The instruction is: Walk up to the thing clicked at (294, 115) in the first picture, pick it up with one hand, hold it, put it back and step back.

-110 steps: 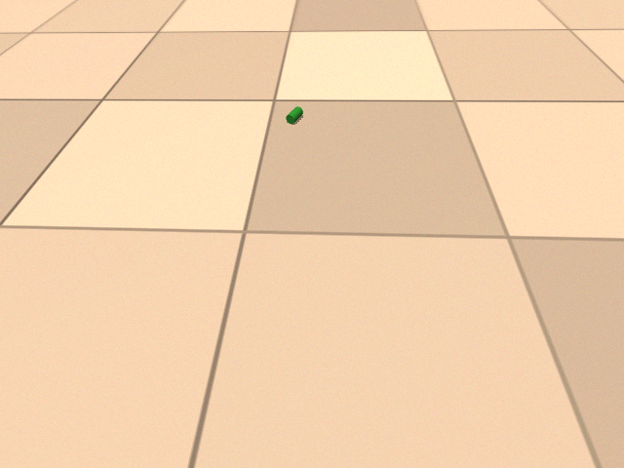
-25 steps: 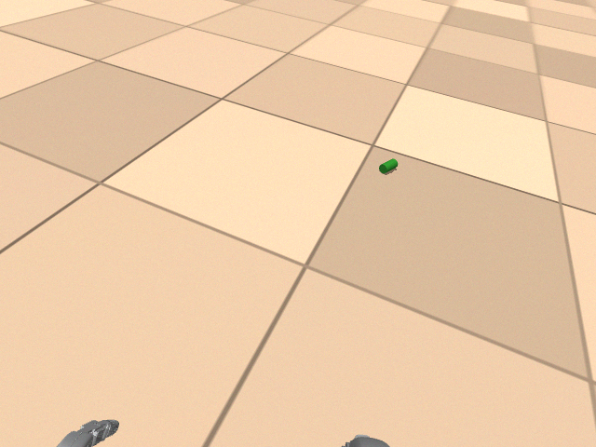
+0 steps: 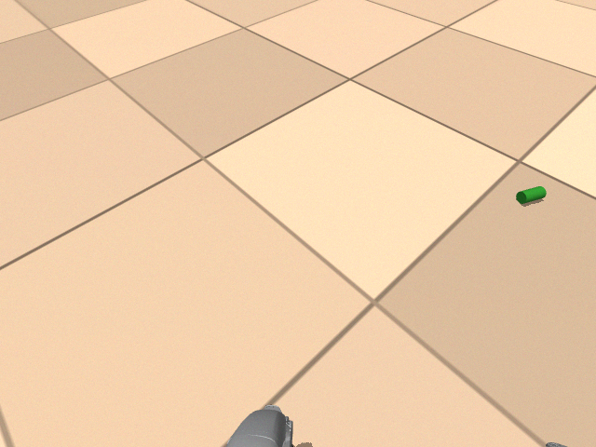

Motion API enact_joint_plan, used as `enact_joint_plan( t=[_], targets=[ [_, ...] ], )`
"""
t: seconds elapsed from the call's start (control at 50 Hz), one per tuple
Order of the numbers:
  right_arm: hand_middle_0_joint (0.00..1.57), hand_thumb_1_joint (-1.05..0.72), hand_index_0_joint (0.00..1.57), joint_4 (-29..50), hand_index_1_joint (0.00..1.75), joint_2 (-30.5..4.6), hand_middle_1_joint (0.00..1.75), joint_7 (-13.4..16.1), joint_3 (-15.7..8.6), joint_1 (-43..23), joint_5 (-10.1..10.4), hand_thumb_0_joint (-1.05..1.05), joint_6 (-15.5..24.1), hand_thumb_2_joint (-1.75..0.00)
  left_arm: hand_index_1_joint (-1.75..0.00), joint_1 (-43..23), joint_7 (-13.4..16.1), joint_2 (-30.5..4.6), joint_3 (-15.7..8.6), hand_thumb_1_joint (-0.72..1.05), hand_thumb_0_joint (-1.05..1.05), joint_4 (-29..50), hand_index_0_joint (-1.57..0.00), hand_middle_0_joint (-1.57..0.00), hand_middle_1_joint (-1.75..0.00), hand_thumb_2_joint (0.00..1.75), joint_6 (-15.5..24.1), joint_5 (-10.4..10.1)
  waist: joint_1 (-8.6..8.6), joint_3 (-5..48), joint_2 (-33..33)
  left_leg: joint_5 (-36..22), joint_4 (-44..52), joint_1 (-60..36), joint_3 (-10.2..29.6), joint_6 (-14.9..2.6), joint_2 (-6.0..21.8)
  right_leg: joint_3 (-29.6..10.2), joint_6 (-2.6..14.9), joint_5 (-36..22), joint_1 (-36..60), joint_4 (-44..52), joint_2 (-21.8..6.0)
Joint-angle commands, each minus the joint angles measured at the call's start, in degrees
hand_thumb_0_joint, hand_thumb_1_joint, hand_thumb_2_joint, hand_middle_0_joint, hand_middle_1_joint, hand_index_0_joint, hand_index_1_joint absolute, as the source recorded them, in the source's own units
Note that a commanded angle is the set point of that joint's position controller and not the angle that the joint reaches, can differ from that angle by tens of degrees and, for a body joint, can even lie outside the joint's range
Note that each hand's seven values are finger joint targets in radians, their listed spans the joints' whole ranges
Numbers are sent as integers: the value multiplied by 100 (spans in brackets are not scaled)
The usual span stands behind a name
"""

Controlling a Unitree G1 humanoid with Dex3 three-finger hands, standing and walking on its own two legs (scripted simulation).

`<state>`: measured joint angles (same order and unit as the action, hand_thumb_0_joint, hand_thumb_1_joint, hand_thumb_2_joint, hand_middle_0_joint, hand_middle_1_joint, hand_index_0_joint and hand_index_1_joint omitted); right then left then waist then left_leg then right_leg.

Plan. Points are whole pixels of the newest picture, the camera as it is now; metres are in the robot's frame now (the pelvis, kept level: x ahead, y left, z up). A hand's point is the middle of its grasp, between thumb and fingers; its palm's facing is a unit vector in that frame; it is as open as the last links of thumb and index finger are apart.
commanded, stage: walk up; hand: left
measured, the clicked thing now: (531, 194) +1.38 -0.84 -0.74
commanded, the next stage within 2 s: none
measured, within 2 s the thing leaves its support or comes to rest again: neither
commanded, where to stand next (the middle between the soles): +1.15 -1.20 m, yaw +25 degrees
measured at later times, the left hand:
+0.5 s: hand (277, 313) +0.36 +0.12 -0.15, palm faces +0.06 -0.95 -0.31, open 7.4 cm
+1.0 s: hand (375, 305) +0.42 -0.06 -0.18, palm faces +0.23 -0.93 -0.30, open 7.4 cm
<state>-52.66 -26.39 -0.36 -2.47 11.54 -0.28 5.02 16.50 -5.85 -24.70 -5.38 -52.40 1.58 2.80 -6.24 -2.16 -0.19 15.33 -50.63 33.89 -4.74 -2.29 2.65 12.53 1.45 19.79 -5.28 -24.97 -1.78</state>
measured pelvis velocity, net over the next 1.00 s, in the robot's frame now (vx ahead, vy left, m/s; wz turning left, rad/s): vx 0.46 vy -0.33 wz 0.27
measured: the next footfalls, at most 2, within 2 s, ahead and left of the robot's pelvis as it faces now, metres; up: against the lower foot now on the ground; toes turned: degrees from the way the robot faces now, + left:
left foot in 0.12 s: +0.23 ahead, +0.05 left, +0.00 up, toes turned +8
right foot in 0.52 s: +0.44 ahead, -0.35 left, +0.00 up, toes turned +5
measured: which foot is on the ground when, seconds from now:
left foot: up 0.00-0.10, down 0.12-0.54, up 0.56-0.92, down 0.94-1.00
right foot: down 0.00-0.12, up 0.14-0.50, down 0.52-0.94, up 0.96-1.00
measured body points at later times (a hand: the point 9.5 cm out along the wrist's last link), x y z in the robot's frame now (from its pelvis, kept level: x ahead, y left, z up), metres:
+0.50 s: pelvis +0.25 -0.18 -0.02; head +0.26 -0.14 +0.43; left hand +0.35 +0.17 -0.13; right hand +0.29 -0.54 -0.09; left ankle +0.19 +0.04 -0.73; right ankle +0.39 -0.34 -0.72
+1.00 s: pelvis +0.46 -0.33 -0.03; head +0.47 -0.29 +0.42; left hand +0.41 -0.01 -0.16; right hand +0.63 -0.63 -0.10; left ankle +0.50 -0.22 -0.74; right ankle +0.41 -0.38 -0.69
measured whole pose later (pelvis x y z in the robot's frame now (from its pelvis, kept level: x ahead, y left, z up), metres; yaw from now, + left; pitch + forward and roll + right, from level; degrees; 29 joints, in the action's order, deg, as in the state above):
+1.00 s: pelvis +0.46 -0.33 -0.03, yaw +15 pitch -1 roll +1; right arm -48.3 -24.2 4.8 -1.6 17.8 0.3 5.8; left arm 19.5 -5.0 -23.9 -5.1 -44.0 -3.8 4.0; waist -3.2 -4.5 5.5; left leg 15.9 -41.6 24.7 -6.8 -4.1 0.1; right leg 5.7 0.2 30.2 -20.6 -60.4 4.0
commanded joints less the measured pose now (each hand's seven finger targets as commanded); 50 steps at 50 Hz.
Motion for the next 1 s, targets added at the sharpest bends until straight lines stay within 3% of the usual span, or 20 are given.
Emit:
enact_joint_plan(
  t=[0.0,0.06,0.1,0.12,0.16,0.22,0.3,0.42,0.48,0.5,0.52,0.54,0.62,0.7,0.82,0.88,0.9,0.92,0.94,0.98],
  targets=[
    [20,-90,20,449,30,-913,30,67,-348,535,103,0,59,-90,-30,-528,50,-1399,-323,90,0,843,-20,-20,-30,90,36,-31,441,239,674,-973,1319,-1673,-478,-83,-336,-357,551,-2409,-504,340,-1011],
    [20,-90,20,187,30,-1321,30,311,-630,2053,16,0,20,-90,-30,-253,110,-1164,-191,90,0,1077,-20,-20,-30,90,-9,-52,1118,860,179,-687,1541,-4100,57,-501,-162,-200,366,-3198,-1743,-1989,-751],
    [20,-90,20,490,30,-2163,30,500,-873,2373,-44,0,58,-90,-30,105,126,-853,-92,90,0,1233,-20,-20,-30,90,-43,33,1126,1149,-991,1039,2475,-5184,4370,-1181,2245,-965,-44,1385,-3931,-4901,85],
    [20,-90,20,714,30,-2257,30,542,-852,1912,288,0,80,-90,-30,72,136,-1698,-271,90,0,1276,-20,-20,-30,90,-106,-5,1112,1221,-175,1776,3315,-4584,5816,-1716,2814,-2028,-171,997,-4119,-5344,-69],
    [20,-90,20,752,30,-1808,30,553,-653,1197,306,0,178,-90,-30,-347,155,-1690,-253,90,0,1233,-20,-20,-30,90,-90,-43,804,405,413,260,3206,-3366,3931,-1239,2174,-2103,-135,300,-3899,-5343,-582],
    [20,-90,20,646,30,-1511,30,482,-462,963,136,0,323,-90,-30,-23,34,-1447,-309,90,0,1011,-20,-20,-30,90,-182,-70,462,20,-167,-823,2944,-1700,2057,-1117,1383,-1958,-140,75,-3003,-4572,-837],
    [20,-90,20,609,30,-1833,30,369,-562,876,-33,0,442,-90,-30,-356,-175,-1231,-317,90,0,1191,-20,-20,-30,90,-341,-43,448,-186,-801,421,3279,-1036,1377,-916,882,-1526,-218,-384,-2730,-3191,-764],
    [20,-90,20,508,30,-2105,30,368,-656,770,-84,0,352,-90,-30,-1080,-298,-1246,-440,90,0,1376,-20,-20,-30,90,-360,-36,570,-98,-1027,1197,3228,-903,1495,-853,1109,-1325,-181,-720,-2148,-2073,-730],
    [20,-90,20,521,30,-1954,30,422,-589,415,-115,0,208,-90,-30,-320,-252,-1273,-569,90,0,1106,-20,-20,-30,90,-316,-33,20,375,-870,-106,1876,-514,910,-600,931,-788,-92,-420,-405,-1156,-248],
    [20,-90,20,510,30,-1495,30,469,-442,576,-137,0,162,-90,-30,461,-185,-1573,-717,90,0,846,-20,-20,-30,90,-256,9,-393,830,250,-302,-56,94,509,-434,528,-1092,55,-61,779,-732,-194],
    [20,-90,20,525,30,-766,30,490,-188,882,-65,0,154,-90,-30,1075,-70,-2048,-821,90,0,754,-20,-20,-30,90,-185,139,-688,810,2098,1757,-1960,1461,261,-165,-384,-2731,83,849,1167,219,-1265],
    [20,-90,20,548,30,-1030,30,613,-257,1010,25,0,101,-90,-30,366,30,-2368,-752,90,0,971,-20,-20,-30,90,-153,56,-268,857,2438,1831,-2657,1879,472,-145,-437,-4540,491,1720,894,1474,-2108],
    [20,-90,20,-128,30,-1429,30,516,-318,1166,81,0,160,-90,-30,-549,133,-1572,-550,90,0,1132,-20,-20,-30,90,-94,-101,391,176,1217,684,-1560,741,667,-106,265,-2613,848,628,-322,723,-1342],
    [20,-90,20,-147,30,-1190,30,436,-271,1276,4,0,101,-90,-30,-469,136,-1234,-445,90,0,1225,-20,-20,-30,90,-60,-63,350,-65,1135,515,-400,351,402,52,41,-1908,1095,-564,-399,808,-1160],
    [20,-90,20,190,30,-1059,30,446,-267,1211,70,0,65,-90,-30,-442,87,-1065,-328,90,0,1545,-20,-20,-30,90,-201,56,367,-117,757,-258,781,-942,-63,-86,-34,-1551,813,-1261,-879,731,-1181],
    [20,-90,20,143,30,-1190,30,547,-380,2099,68,0,93,-90,-30,-522,81,-1008,-240,90,0,1735,-20,-20,-30,90,-209,28,951,131,189,-846,1736,-3071,-10,-380,-125,-857,284,-2804,-2055,-1125,-685],
    [20,-90,20,108,30,-1474,30,620,-512,2571,-2,0,81,-90,-30,-421,104,-848,-180,90,0,1813,-20,-20,-30,90,-175,46,1195,460,-376,-366,2031,-4017,987,-662,451,-648,-5,-2391,-2871,-2387,-319],
    [20,-90,20,290,30,-1910,30,715,-648,2727,-75,0,63,-90,-30,-163,127,-582,-159,90,0,1929,-20,-20,-30,90,-180,91,1192,859,-1340,-179,2532,-4837,3674,-1385,2223,-861,-346,1346,-4197,-4092,282],
    [20,-90,20,549,30,-2215,30,793,-701,2325,123,0,63,-90,-30,-124,168,-1303,-315,90,0,1897,-20,-20,-30,90,-296,124,1135,990,-320,585,3089,-4127,5301,-2057,3211,-1906,-505,1551,-4297,-5154,141],
    [20,-90,20,632,30,-1845,30,834,-574,1489,190,0,102,-90,-30,-475,174,-1627,-403,90,0,1806,-20,-20,-30,90,-361,61,933,588,431,-108,2976,-3160,3981,-1839,2734,-2396,-490,940,-4123,-5618,-277]
  ],
)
